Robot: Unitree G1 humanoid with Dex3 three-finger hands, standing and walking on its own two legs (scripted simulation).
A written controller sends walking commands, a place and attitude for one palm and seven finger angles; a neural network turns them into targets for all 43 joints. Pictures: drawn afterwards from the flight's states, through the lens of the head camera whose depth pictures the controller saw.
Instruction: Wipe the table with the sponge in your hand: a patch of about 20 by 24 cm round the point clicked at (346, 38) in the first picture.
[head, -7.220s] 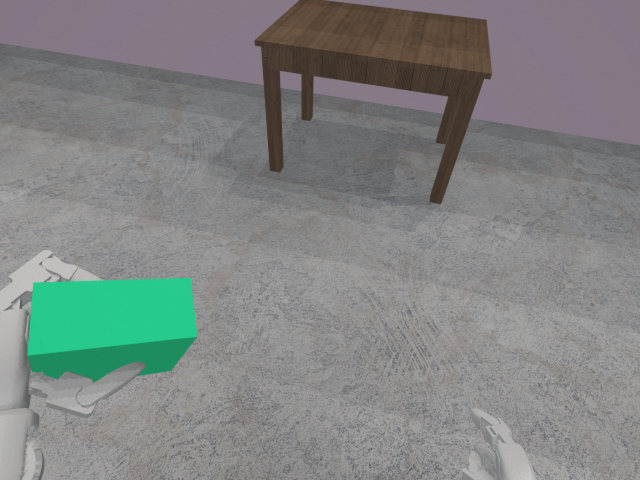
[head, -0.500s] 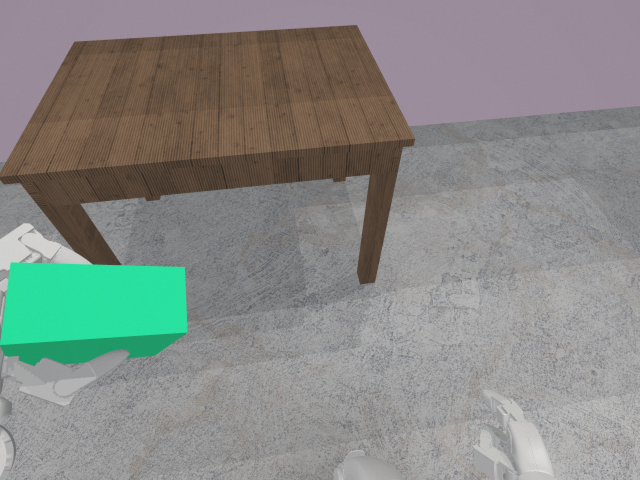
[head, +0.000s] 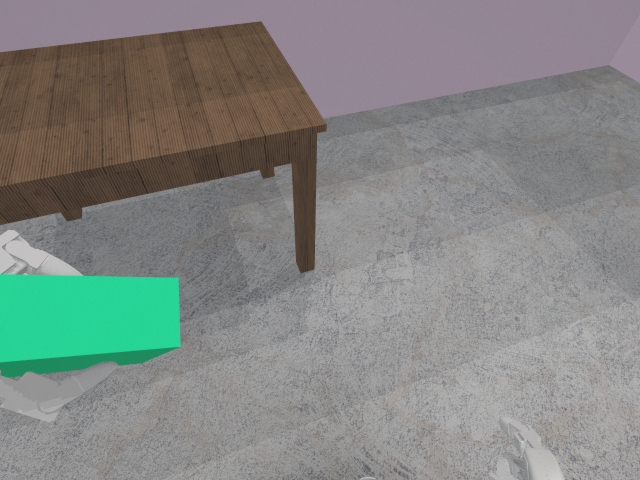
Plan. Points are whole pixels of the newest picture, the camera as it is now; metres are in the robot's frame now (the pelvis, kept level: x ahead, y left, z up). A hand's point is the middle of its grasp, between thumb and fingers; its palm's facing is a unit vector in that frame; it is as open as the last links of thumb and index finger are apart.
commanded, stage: take the last steps up to it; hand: left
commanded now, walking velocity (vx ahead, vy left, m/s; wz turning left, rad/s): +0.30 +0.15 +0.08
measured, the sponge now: (110, 327) +0.23 +0.20 +0.15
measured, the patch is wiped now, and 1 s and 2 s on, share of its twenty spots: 0.00 0.00 0.00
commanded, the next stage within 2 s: none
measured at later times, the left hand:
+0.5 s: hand (54, 294) +0.25 +0.25 +0.17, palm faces +0.38 -0.78 -0.49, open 10.2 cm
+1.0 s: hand (60, 213) +0.36 +0.30 +0.16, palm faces +0.41 -0.79 -0.46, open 10.2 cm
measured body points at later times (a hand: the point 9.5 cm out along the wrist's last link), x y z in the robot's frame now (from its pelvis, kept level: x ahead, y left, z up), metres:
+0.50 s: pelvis +0.05 +0.01 +0.01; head +0.08 +0.01 +0.45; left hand +0.22 +0.29 +0.19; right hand +0.20 -0.23 -0.09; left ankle +0.09 +0.15 -0.71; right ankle +0.02 -0.12 -0.73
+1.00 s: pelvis +0.15 +0.06 +0.00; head +0.19 +0.04 +0.45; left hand +0.33 +0.34 +0.18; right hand +0.31 -0.18 -0.12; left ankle +0.13 +0.18 -0.66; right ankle +0.15 -0.06 -0.73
